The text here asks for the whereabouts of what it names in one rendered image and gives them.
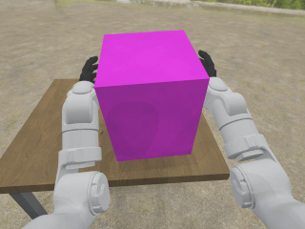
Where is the robot right forearm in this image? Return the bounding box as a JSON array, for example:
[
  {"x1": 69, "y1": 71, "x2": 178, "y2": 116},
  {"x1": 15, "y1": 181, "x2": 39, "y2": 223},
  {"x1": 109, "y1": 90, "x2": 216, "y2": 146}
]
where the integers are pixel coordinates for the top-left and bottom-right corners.
[{"x1": 203, "y1": 76, "x2": 293, "y2": 194}]

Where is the robot left hand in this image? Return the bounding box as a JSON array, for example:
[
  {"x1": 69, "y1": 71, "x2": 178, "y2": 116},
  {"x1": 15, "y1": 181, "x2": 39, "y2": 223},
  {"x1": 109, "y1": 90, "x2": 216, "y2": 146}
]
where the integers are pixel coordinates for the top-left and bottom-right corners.
[{"x1": 79, "y1": 56, "x2": 98, "y2": 84}]

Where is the right robot upper arm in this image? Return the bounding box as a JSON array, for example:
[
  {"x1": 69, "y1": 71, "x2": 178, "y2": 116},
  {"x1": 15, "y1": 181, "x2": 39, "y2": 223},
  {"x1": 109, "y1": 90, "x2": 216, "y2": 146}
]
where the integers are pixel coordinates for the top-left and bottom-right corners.
[{"x1": 230, "y1": 157, "x2": 305, "y2": 229}]

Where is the carton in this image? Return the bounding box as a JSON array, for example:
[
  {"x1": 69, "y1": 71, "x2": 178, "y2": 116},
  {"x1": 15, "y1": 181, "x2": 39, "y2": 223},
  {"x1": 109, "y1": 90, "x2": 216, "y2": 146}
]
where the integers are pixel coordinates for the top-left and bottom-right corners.
[{"x1": 94, "y1": 30, "x2": 210, "y2": 162}]

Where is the table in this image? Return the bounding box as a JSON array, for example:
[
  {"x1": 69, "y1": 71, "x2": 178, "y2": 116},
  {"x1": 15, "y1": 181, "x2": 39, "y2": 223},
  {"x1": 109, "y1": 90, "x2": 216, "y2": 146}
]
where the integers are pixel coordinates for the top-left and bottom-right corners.
[{"x1": 0, "y1": 78, "x2": 230, "y2": 219}]

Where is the robot left forearm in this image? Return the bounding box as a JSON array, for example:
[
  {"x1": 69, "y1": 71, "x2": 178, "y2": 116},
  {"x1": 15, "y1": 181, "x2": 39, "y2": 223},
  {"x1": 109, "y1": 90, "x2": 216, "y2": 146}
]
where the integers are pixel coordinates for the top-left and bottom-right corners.
[{"x1": 52, "y1": 80, "x2": 102, "y2": 210}]

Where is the left robot upper arm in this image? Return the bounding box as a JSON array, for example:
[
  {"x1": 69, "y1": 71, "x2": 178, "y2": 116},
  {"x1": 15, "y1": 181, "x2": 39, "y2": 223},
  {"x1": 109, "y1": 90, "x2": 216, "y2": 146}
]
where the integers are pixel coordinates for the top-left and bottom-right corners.
[{"x1": 22, "y1": 171, "x2": 111, "y2": 229}]

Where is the robot right hand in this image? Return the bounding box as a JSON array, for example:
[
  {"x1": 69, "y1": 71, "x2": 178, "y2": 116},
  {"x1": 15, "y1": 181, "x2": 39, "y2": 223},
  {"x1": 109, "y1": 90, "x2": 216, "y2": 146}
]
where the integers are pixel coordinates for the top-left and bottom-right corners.
[{"x1": 198, "y1": 50, "x2": 216, "y2": 77}]

